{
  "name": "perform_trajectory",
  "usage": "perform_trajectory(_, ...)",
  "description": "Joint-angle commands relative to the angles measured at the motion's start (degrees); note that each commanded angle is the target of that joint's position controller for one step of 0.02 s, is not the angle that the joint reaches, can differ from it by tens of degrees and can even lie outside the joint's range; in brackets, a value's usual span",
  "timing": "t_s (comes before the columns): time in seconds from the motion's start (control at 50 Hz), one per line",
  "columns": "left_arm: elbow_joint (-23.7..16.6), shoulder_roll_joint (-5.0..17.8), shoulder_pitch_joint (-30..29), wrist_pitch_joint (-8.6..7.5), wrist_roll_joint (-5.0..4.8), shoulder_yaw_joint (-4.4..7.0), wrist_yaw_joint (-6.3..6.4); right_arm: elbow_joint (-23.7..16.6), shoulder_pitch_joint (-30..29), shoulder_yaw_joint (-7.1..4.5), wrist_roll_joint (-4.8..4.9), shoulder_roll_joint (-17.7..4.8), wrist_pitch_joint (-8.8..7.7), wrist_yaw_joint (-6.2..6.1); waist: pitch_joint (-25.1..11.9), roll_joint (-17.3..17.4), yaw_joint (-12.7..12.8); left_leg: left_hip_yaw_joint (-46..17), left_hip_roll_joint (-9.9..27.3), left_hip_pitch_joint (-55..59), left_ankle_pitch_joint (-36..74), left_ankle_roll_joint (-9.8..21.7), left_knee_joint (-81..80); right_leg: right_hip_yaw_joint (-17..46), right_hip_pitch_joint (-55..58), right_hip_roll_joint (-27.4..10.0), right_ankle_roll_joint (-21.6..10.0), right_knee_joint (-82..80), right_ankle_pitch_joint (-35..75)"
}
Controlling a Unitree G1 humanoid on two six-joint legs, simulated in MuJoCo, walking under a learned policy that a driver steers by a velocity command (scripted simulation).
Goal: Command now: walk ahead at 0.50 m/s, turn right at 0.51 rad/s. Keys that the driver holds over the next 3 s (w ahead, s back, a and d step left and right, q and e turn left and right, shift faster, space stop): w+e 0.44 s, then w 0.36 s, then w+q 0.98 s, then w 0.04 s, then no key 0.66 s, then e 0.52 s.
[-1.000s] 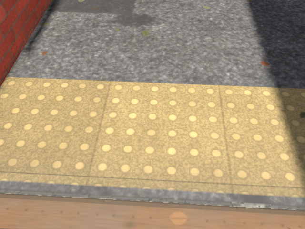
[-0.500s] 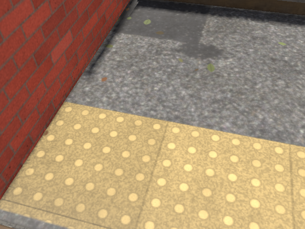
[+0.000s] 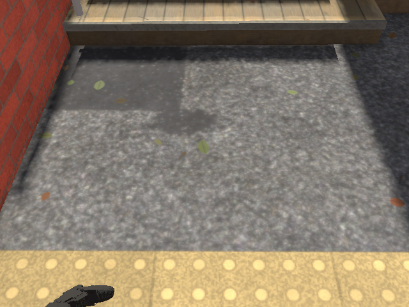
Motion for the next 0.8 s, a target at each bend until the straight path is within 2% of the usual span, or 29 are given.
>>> perform_trajectory(0.02,10.07,8.20,39.36,-0.41,1.98,2.88,2.07,-8.27,-5.86,-0.79,1.34,-6.32,-0.51,2.16,-18.06,-8.21,15.68,-12.72,-7.29,-51.71,-3.98,-2.20,42.95,38.37,67.10,-17.11,-17.45,-13.06,13.43)
perform_trajectory(0.04,9.84,10.74,33.20,-1.18,1.71,4.36,2.24,-11.23,-14.37,-1.41,2.47,-6.15,-0.79,2.17,-4.58,-6.36,14.40,-17.68,-4.43,-58.38,-1.29,0.83,47.71,34.04,55.30,-15.95,-13.46,-16.00,10.98)
perform_trajectory(0.06,3.94,10.99,17.14,0.08,-3.89,3.46,2.23,-17.32,-20.04,-2.71,9.89,-8.32,-3.96,-1.46,0.81,-10.70,6.04,-16.10,-3.89,-55.46,3.87,2.30,49.05,35.52,39.17,-16.56,-14.83,-19.07,19.22)
perform_trajectory(0.08,1.70,7.36,13.04,0.21,-4.01,2.18,2.11,-17.62,-19.06,-2.91,8.77,-9.28,-4.96,-2.51,0.21,-4.84,2.74,-16.44,-1.67,-50.55,6.20,3.11,47.80,31.22,30.39,-15.58,-13.89,-20.70,23.92)
perform_trajectory(0.1,0.33,5.85,11.28,0.37,-3.14,1.47,2.02,-17.42,-15.74,-3.25,7.37,-8.68,-4.82,-2.86,-1.14,-2.20,-0.33,-16.28,-0.16,-46.37,7.33,3.48,46.29,27.27,24.49,-14.05,-13.10,-21.62,22.97)
perform_trajectory(0.12,-1.02,5.59,10.22,0.78,-2.68,1.14,1.94,-17.46,-13.06,-3.35,6.27,-7.38,-4.23,-2.72,-1.80,-0.81,-1.84,-15.99,0.63,-44.77,7.77,3.38,44.49,25.29,20.60,-12.60,-12.52,-22.34,19.61)
perform_trajectory(0.14,-2.03,5.94,9.70,1.15,-2.56,1.10,2.14,-17.87,-12.09,-3.64,5.77,-6.76,-3.41,-2.62,-0.78,-0.39,-2.75,-15.49,1.75,-45.09,7.95,3.09,40.48,23.48,17.11,-11.97,-11.69,-23.17,17.36)
perform_trajectory(0.16,-2.77,6.39,9.81,1.32,-2.30,1.06,2.62,-19.02,-13.82,-3.37,5.36,-5.87,-2.76,-2.54,0.79,-0.38,-2.88,-14.21,2.28,-43.79,9.79,2.55,34.54,21.26,11.59,-10.62,-10.86,-24.32,16.79)
perform_trajectory(0.2,-3.35,8.77,12.80,1.43,-2.08,1.70,3.43,-21.42,-19.54,-2.69,3.86,-4.16,-2.15,-2.81,2.21,-1.28,-1.30,-11.29,0.41,-37.27,19.52,1.27,19.63,16.59,2.80,-6.39,-9.25,-24.42,17.41)
perform_trajectory(0.22,-3.12,9.57,15.21,1.65,-2.43,2.11,3.75,-22.35,-22.91,-2.29,3.67,-3.35,-2.01,-2.86,1.78,-2.37,0.34,-10.87,-1.07,-33.36,24.93,0.85,12.46,15.34,1.20,-4.48,-8.24,-23.60,14.95)
perform_trajectory(0.24,-2.66,10.14,18.22,1.81,-2.77,2.42,3.88,-23.19,-25.70,-2.31,4.25,-3.55,-1.87,-2.93,0.94,-3.91,2.10,-11.06,-2.57,-31.21,29.15,0.16,7.44,16.00,2.08,-4.15,-7.79,-23.03,12.03)
perform_trajectory(0.28,-2.21,10.49,21.43,2.02,-3.53,2.72,3.99,-24.64,-28.53,-2.75,5.81,-5.60,-1.47,-2.99,0.54,-6.01,3.63,-12.78,-3.91,-29.84,32.68,-0.77,1.05,20.06,5.92,-5.90,-7.21,-21.79,6.25)
perform_trajectory(0.3,-2.26,9.87,21.87,2.12,-3.87,2.73,4.09,-25.04,-29.16,-3.21,6.08,-7.21,-1.29,-3.01,0.58,-6.19,3.70,-14.32,-3.82,-30.12,31.96,-0.78,-1.74,22.45,9.09,-6.66,-6.61,-20.16,3.12)
perform_trajectory(0.32,-2.46,9.34,22.14,2.24,-3.95,2.78,4.19,-25.30,-29.40,-3.68,6.26,-8.46,-1.31,-2.90,0.40,-6.22,3.45,-15.53,-3.65,-30.35,30.33,-0.43,-3.47,24.83,12.61,-7.71,-6.09,-17.78,1.18)
perform_trajectory(0.36,-3.43,8.98,21.67,2.68,-3.45,3.15,4.34,-24.96,-27.05,-4.65,6.13,-10.14,-1.78,-2.62,-0.05,-6.92,1.79,-16.11,-3.47,-28.89,24.81,1.49,-5.38,27.49,17.53,-8.82,-5.00,-11.44,2.78)
perform_trajectory(0.38,-4.26,8.08,21.32,2.75,-2.97,3.08,4.29,-24.04,-22.85,-5.35,5.81,-11.03,-2.09,-2.66,-2.09,-6.96,-0.32,-15.38,-3.81,-23.60,22.76,3.12,-6.94,26.83,18.18,-6.95,-3.64,-6.11,7.05)
perform_trajectory(0.4,-5.77,5.65,20.32,2.46,-2.47,2.29,3.83,-23.13,-15.49,-6.02,4.78,-12.68,-2.46,-2.65,-8.07,-5.17,-3.83,-18.48,1.25,-11.34,22.20,6.09,-4.97,23.60,14.08,-4.24,-1.92,5.51,7.09)
perform_trajectory(0.42,-6.80,1.93,23.29,2.25,-0.95,1.19,3.72,-22.27,-7.53,-6.70,4.91,-15.70,-1.96,-2.80,-15.51,4.76,-4.66,-30.57,11.60,3.81,24.42,8.60,-4.21,15.76,4.75,1.22,0.56,21.94,-14.30)
perform_trajectory(0.44,-8.69,3.21,31.37,1.59,-3.80,0.90,3.43,-20.45,-5.08,-7.41,4.64,-19.04,-1.41,-2.34,-19.45,26.07,-0.41,-60.96,23.35,14.87,5.16,19.87,-12.26,12.51,-14.64,1.99,2.65,38.05,-24.76)
perform_trajectory(0.46,-6.41,7.99,29.35,1.70,-4.12,1.71,3.75,-22.66,-7.90,-6.24,4.74,-12.20,-1.14,-2.44,-14.26,13.93,-2.66,-60.78,20.81,10.34,-5.54,18.88,-15.42,14.14,-19.40,-1.77,4.00,44.80,-18.96)
perform_trajectory(0.48,-7.62,9.95,22.07,2.10,-3.38,2.24,3.66,-22.86,-10.16,-5.39,4.70,-9.24,-0.61,-2.69,-7.75,6.30,-3.98,-49.25,17.56,2.93,-3.93,16.23,-15.49,12.20,-19.80,-3.36,4.49,45.92,-12.50)
perform_trajectory(0.5,-8.57,9.04,17.89,2.38,-2.67,2.23,3.72,-22.57,-12.41,-5.02,4.13,-8.99,-0.13,-2.49,-4.04,0.37,-2.80,-41.60,14.68,-5.79,4.57,15.11,-15.91,10.80,-16.61,-5.20,4.60,44.01,-8.75)
perform_trajectory(0.52,-9.62,8.18,15.84,2.49,-2.17,2.34,3.80,-21.73,-13.95,-4.74,3.76,-8.37,0.10,-2.04,-1.17,0.20,-1.45,-36.11,11.99,-11.84,11.03,15.10,-16.97,10.88,-14.33,-6.41,4.45,40.72,-6.82)
perform_trajectory(0.54,-10.07,7.03,16.30,2.60,-2.41,2.24,3.64,-21.11,-14.42,-4.41,3.61,-7.49,0.06,-1.72,0.09,1.77,0.15,-31.63,9.80,-15.97,14.49,14.52,-18.48,10.45,-11.29,-7.45,4.27,38.22,-6.53)
perform_trajectory(0.58,-10.28,5.40,17.31,2.78,-2.57,1.93,3.47,-19.55,-13.62,-4.33,4.51,-6.65,-0.22,-1.20,-0.11,3.19,1.34,-27.46,8.27,-17.54,18.65,15.42,-20.18,8.84,-9.69,-7.87,4.56,33.47,-6.87)
perform_trajectory(0.6,-10.82,5.01,16.06,2.81,-2.36,1.73,3.42,-18.87,-13.08,-4.54,4.85,-7.41,-0.30,-1.13,0.03,2.77,1.42,-26.17,8.48,-17.41,21.16,16.09,-20.86,8.39,-10.26,-8.29,4.77,30.25,-6.12)
perform_trajectory(0.66,-12.61,3.50,9.97,2.17,-1.65,0.45,2.95,-17.43,-11.98,-5.45,5.39,-10.53,0.12,-1.69,0.14,1.53,0.32,-22.08,8.96,-17.40,25.85,16.39,-21.91,6.41,-9.02,-9.97,5.31,17.21,0.08)
perform_trajectory(0.72,-13.35,3.51,5.16,1.57,-2.32,-0.12,2.34,-16.03,-9.55,-5.84,6.28,-12.54,0.68,-1.66,0.44,2.39,-1.80,-18.37,7.86,-18.01,24.63,15.32,-21.78,4.22,-3.62,-8.48,5.57,6.31,5.66)
perform_trajectory(0.8,-15.31,5.23,0.43,1.18,-3.02,0.22,1.61,-14.07,-5.75,-6.01,6.93,-13.73,1.58,-1.23,1.79,3.44,-3.68,-19.32,9.91,-14.04,22.66,14.58,-19.22,2.48,-0.65,-6.48,4.45,-1.93,3.61)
